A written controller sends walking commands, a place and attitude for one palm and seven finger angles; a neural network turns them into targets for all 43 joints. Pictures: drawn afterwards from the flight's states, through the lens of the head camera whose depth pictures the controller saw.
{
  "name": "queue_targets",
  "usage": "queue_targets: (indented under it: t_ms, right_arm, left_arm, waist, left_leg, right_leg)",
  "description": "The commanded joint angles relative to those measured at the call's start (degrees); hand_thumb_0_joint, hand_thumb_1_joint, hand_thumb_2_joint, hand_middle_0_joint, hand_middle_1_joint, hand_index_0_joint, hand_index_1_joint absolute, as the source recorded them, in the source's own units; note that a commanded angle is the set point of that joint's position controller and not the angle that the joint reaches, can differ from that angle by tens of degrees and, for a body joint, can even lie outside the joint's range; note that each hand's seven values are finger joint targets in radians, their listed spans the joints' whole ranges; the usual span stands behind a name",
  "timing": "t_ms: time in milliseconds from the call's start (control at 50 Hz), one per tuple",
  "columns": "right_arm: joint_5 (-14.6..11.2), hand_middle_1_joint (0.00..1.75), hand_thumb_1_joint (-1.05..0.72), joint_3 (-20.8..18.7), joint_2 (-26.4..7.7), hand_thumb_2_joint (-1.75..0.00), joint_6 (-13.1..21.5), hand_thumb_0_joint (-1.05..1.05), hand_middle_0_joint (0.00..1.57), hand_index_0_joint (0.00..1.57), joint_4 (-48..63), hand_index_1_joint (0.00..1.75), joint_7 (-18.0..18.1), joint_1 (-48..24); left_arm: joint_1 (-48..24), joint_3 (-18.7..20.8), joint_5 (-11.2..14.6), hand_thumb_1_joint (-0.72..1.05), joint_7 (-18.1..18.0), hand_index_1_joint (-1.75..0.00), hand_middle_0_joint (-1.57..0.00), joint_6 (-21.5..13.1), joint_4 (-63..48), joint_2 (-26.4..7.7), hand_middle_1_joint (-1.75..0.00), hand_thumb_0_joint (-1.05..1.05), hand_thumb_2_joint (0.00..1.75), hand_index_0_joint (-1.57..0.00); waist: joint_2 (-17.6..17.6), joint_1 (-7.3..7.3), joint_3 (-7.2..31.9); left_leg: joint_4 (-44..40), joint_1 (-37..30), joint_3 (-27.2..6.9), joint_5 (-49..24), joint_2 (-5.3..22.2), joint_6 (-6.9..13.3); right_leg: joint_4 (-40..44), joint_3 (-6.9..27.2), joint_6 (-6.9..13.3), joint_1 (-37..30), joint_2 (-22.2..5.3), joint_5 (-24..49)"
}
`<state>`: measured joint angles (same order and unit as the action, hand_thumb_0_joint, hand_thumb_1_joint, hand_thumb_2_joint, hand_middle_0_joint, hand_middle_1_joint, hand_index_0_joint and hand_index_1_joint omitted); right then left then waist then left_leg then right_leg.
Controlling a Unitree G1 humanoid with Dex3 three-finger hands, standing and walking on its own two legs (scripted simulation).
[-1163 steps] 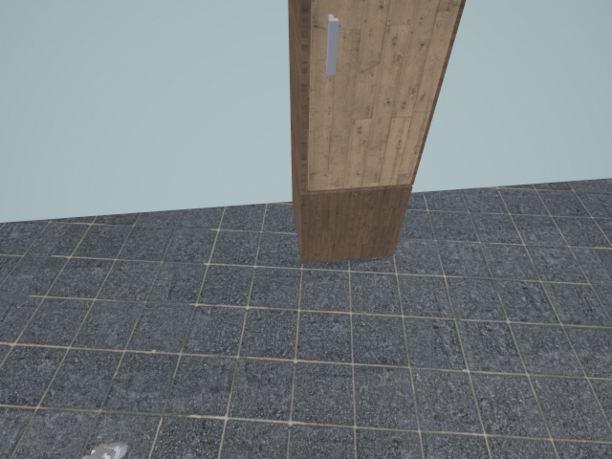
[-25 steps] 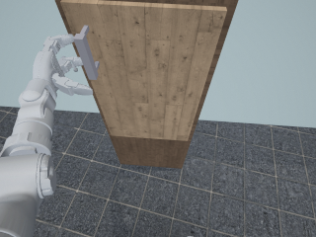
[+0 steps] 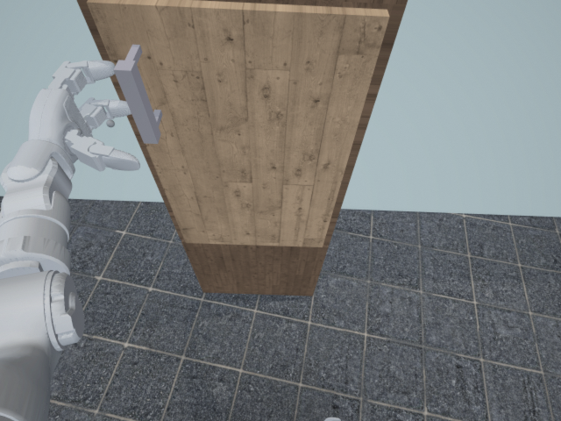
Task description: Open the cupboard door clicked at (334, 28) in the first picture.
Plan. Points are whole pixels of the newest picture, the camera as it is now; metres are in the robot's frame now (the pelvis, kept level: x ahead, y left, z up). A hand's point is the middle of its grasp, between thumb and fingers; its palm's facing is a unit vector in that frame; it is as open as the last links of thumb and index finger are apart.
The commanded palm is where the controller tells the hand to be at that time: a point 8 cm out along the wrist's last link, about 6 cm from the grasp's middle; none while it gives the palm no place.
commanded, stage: move the hooked fingers beside the handle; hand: left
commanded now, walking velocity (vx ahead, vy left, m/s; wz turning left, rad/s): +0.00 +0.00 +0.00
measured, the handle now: (143, 96) +0.53 +0.19 +0.15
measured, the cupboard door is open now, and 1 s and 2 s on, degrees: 0 0 0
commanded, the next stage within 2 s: slide the fingers in behind the handle in 1.76 s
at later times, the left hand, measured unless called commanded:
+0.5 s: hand (106, 118) +0.48 +0.23 +0.16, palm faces -0.05 -1.00 -0.01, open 14.1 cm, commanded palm +0.46 +0.28 +0.15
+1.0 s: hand (74, 121) +0.46 +0.26 +0.16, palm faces -0.06 -1.00 -0.01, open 14.0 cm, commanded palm +0.45 +0.31 +0.15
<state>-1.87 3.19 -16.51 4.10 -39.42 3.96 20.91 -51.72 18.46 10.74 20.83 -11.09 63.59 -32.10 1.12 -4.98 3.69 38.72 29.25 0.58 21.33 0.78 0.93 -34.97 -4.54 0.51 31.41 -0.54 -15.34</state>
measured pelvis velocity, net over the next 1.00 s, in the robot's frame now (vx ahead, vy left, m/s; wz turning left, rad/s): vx -0.01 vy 0.00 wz -0.02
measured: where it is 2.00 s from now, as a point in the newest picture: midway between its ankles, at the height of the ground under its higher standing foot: outside the picture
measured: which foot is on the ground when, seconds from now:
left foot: down 0.00-1.00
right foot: down 0.00-1.00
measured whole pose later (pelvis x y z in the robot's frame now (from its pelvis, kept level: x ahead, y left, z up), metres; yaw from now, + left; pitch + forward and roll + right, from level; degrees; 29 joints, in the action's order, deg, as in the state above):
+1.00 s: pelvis -0.01 +0.00 +0.00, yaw -1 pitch +13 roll -2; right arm -2.4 3.7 -18.0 -0.1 -36.3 4.7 22.1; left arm -53.0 24.9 9.9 30.7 -11.1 67.6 -41.4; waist 0.5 -6.8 4.2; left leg 40.8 32.7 1.3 21.5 1.5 1.1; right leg -35.8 -3.8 0.5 34.7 0.2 -14.5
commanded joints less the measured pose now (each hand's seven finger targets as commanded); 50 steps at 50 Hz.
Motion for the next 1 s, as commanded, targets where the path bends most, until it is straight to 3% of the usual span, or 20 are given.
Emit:
queue_targets:
  t_ms: [0,40,60,80,140,180,200,240,280,300,320,400,520,600,700,760,820,940,960,980]
  right_arm:
    - [0.2,0.3,-0.9,-3.6,-9.7,-0.9,1.1,0.0,0.2,0.2,4.4,0.3,0.4,5.6]
    - [0.2,0.3,-0.9,-3.6,-9.6,-0.9,0.8,0.0,0.2,0.2,4.7,0.3,0.4,5.4]
    - [0.1,0.3,-0.9,-3.6,-9.5,-0.9,0.7,0.0,0.2,0.2,4.5,0.3,0.4,5.4]
    - [0.2,0.3,-0.9,-3.7,-9.8,-0.9,0.6,0.0,0.2,0.2,4.4,0.3,0.5,5.8]
    - [0.2,0.3,-0.9,-3.7,-9.6,-0.9,0.4,0.0,0.2,0.2,4.8,0.3,0.4,5.7]
    - [0.3,0.3,-0.9,-3.8,-9.9,-0.9,0.0,0.0,0.2,0.2,4.9,0.3,0.3,6.3]
    - [0.1,0.3,-0.9,-3.7,-9.7,-0.9,-0.1,0.0,0.2,0.2,5.3,0.3,0.3,6.0]
    - [0.2,0.3,-0.9,-3.8,-9.7,-0.9,-0.2,0.0,0.2,0.2,5.3,0.3,0.3,5.9]
    - [0.1,0.3,-0.9,-3.6,-10.0,-0.9,-0.6,0.0,0.2,0.2,5.5,0.3,0.4,5.9]
    - [0.0,0.3,-0.9,-3.5,-9.9,-0.9,-0.8,0.0,0.2,0.2,5.7,0.3,0.5,5.7]
    - [0.0,0.3,-0.9,-3.4,-10.0,-0.9,-0.9,0.0,0.2,0.2,5.9,0.3,0.6,5.7]
    - [0.0,0.3,-0.9,-3.3,-10.0,-0.9,-1.3,0.0,0.2,0.2,6.7,0.3,0.4,5.8]
    - [-0.1,0.3,-0.9,-3.4,-10.5,-0.9,-2.1,0.0,0.2,0.2,8.1,0.3,0.5,6.1]
    - [-0.3,0.3,-0.9,-3.5,-10.5,-0.9,-2.6,0.0,0.2,0.2,8.3,0.3,0.5,5.9]
    - [-0.5,0.3,-0.9,-3.3,-11.2,-0.9,-2.9,0.0,0.2,0.2,8.0,0.3,0.9,6.2]
    - [-0.5,0.3,-0.9,-3.2,-11.0,-0.9,-2.8,0.0,0.2,0.2,7.8,0.3,1.1,6.1]
    - [-0.4,0.3,-0.9,-3.2,-11.2,-0.9,-2.9,0.0,0.2,0.2,7.6,0.3,1.3,6.7]
    - [-0.3,0.3,-0.9,-3.3,-11.5,-0.9,-2.7,0.0,0.2,0.2,7.3,0.3,1.4,7.2]
    - [-0.4,0.3,-0.9,-3.1,-11.4,-0.9,-2.7,0.0,0.2,0.2,7.3,0.3,1.3,7.2]
    - [-0.3,0.3,-0.9,-3.1,-11.4,-0.9,-2.7,0.0,0.2,0.2,7.3,0.3,1.3,7.1]
  left_arm:
    - [-29.5,0.9,0.9,-0.5,2.8,-1.2,-0.3,-5.0,-15.3,-11.2,-1.2,0.0,0.3,-0.3]
    - [-30.3,0.6,0.9,-0.5,2.8,-1.2,-0.3,-5.2,-16.6,-11.1,-1.2,0.0,0.3,-0.3]
    - [-30.0,-0.4,1.0,-0.5,3.0,-1.2,-0.3,-4.7,-14.7,-9.5,-1.2,0.0,0.3,-0.3]
    - [-30.5,1.2,0.8,-0.5,2.8,-1.2,-0.3,-4.8,-15.1,-11.8,-1.2,0.0,0.3,-0.3]
    - [-29.9,1.2,0.6,-0.5,2.5,-1.2,-0.3,-4.8,-16.1,-11.9,-1.2,0.0,0.3,-0.3]
    - [-28.3,3.4,0.4,-0.5,2.4,-1.2,-0.3,-4.7,-15.7,-14.5,-1.2,0.0,0.3,-0.3]
    - [-27.9,2.4,0.5,-0.5,2.7,-1.2,-0.3,-4.6,-15.8,-13.2,-1.2,0.0,0.3,-0.3]
    - [-28.2,3.0,0.6,-0.5,3.0,-1.2,-0.3,-4.8,-16.3,-13.8,-1.2,0.0,0.3,-0.3]
    - [-26.1,5.7,0.5,-0.5,3.2,-1.2,-0.3,-4.2,-13.2,-17.2,-1.2,0.0,0.3,-0.3]
    - [-26.4,5.3,0.5,-0.5,3.5,-1.2,-0.3,-4.0,-13.0,-17.2,-1.2,0.0,0.3,-0.3]
    - [-26.5,5.8,0.5,-0.5,3.5,-1.2,-0.3,-4.1,-12.7,-18.0,-1.2,0.0,0.3,-0.3]
    - [-25.2,6.3,-0.2,-0.5,3.8,-1.2,-0.3,-3.5,-11.5,-19.0,-1.2,0.0,0.3,-0.3]
    - [-23.0,9.7,0.1,-0.5,4.8,-1.2,-0.3,-3.7,-10.9,-23.4,-1.2,0.0,0.3,-0.3]
    - [-23.5,9.2,-0.3,-0.5,5.9,-1.2,-0.3,-3.8,-11.0,-23.9,-1.2,0.0,0.3,-0.3]
    - [-24.6,10.3,0.4,-0.5,7.7,-1.2,-0.3,-3.4,-8.5,-26.5,-1.2,0.0,0.3,-0.3]
    - [-26.9,8.3,0.2,-0.5,8.6,-1.2,-0.3,-3.7,-9.8,-25.4,-1.2,0.0,0.3,-0.3]
    - [-26.8,8.1,0.4,-0.5,9.2,-1.2,-0.3,-3.8,-8.7,-25.4,-1.2,0.0,0.3,-0.3]
    - [-28.1,8.8,0.8,-0.5,10.0,-1.2,-0.3,-3.6,-8.8,-26.6,-1.2,0.0,0.3,-0.3]
    - [-27.4,7.9,0.5,-0.5,9.9,-1.2,-0.3,-3.2,-7.4,-25.5,-1.2,0.0,0.3,-0.3]
    - [-28.6,6.7,0.3,-0.5,9.8,-1.2,-0.3,-3.2,-8.3,-24.3,-1.2,0.0,0.3,-0.3]
  waist:
    - [7.2,-2.18,24.6]
    - [7.1,-2.48,24.6]
    - [6.4,-3.05,22.4]
    - [5.7,-2.78,22.3]
    - [7.6,-2.41,23.3]
    - [5.4,-1.78,24.1]
    - [5.8,-1.9,24.2]
    - [6.9,-1.77,24.6]
    - [4.6,-1.27,22.7]
    - [3.2,-1.76,21.4]
    - [4.4,-1.5,20.7]
    - [5.6,-1.06,21.3]
    - [3.3,-0.33,23.5]
    - [5.1,-0.83,22.6]
    - [3.0,-1.67,20.9]
    - [7.3,-2.16,21.2]
    - [5.5,-2.61,21.1]
    - [7.4,-2.5,23.3]
    - [6.4,-2.64,21.6]
    - [8.1,-3.04,21.1]
  left_leg:
    - [-3.2,-15.4,-3.3,-29.1,0.8,-1.1]
    - [-3.2,-15.4,-3.2,-29.3,0.8,-1.0]
    - [-3.3,-14.4,-2.9,-27.4,0.7,-0.8]
    - [-3.6,-13.8,-3.3,-26.8,0.9,-1.0]
    - [-3.5,-14.9,-3.3,-28.3,0.8,-1.1]
    - [-3.5,-13.8,-3.2,-28.8,0.8,-1.0]
    - [-3.6,-13.8,-2.8,-28.8,0.8,-0.8]
    - [-3.4,-14.1,-2.7,-30.0,0.8,-0.8]
    - [-3.8,-11.1,-2.3,-26.2,0.6,-0.4]
    - [-4.1,-9.7,-2.1,-24.3,0.4,0.0]
    - [-4.2,-9.0,-1.9,-24.1,0.3,0.0]
    - [-4.2,-8.6,-1.9,-23.0,0.2,-0.1]
    - [-3.6,-6.4,-0.9,-23.3,0.0,0.5]
    - [-3.5,-6.4,-0.9,-21.7,-0.1,0.6]
    - [-3.6,-3.7,-0.9,-17.7,-0.2,1.0]
    - [-3.3,-5.7,-1.2,-18.7,-0.2,0.6]
    - [-3.1,-5.8,-1.7,-18.5,0.0,0.7]
    - [-2.6,-7.4,-2.3,-19.7,0.1,0.2]
    - [-2.7,-6.6,-2.4,-18.9,0.1,0.2]
    - [-2.8,-6.9,-2.5,-18.5,0.3,-0.1]
  right_leg:
    - [0.8,1.9,1.1,-9.3,1.6,20.4]
    - [0.8,2.0,1.0,-9.5,1.7,20.7]
    - [1.2,1.9,0.9,-8.6,1.7,19.9]
    - [1.1,1.8,1.0,-8.6,1.7,19.2]
    - [1.0,1.9,1.1,-8.9,1.7,19.5]
    - [0.8,1.9,1.0,-10.6,1.7,20.8]
    - [0.9,2.1,1.0,-10.9,1.7,21.3]
    - [0.9,2.2,0.9,-11.3,1.7,22.1]
    - [1.0,2.4,1.0,-12.3,1.6,21.5]
    - [1.2,2.4,0.9,-12.6,1.6,21.2]
    - [1.2,2.5,1.1,-12.8,1.4,21.0]
    - [1.0,2.7,1.0,-12.4,1.3,20.3]
    - [0.3,3.5,0.8,-16.1,1.2,23.4]
    - [0.6,3.7,0.7,-14.3,1.2,22.1]
    - [1.2,4.1,0.5,-14.1,1.1,19.8]
    - [1.1,3.9,0.7,-11.9,1.2,19.0]
    - [1.0,3.5,0.8,-10.8,1.5,17.8]
    - [0.6,3.2,0.8,-9.4,1.5,17.1]
    - [0.7,3.0,0.8,-8.4,1.6,16.2]
    - [0.7,2.7,0.8,-7.0,1.5,15.1]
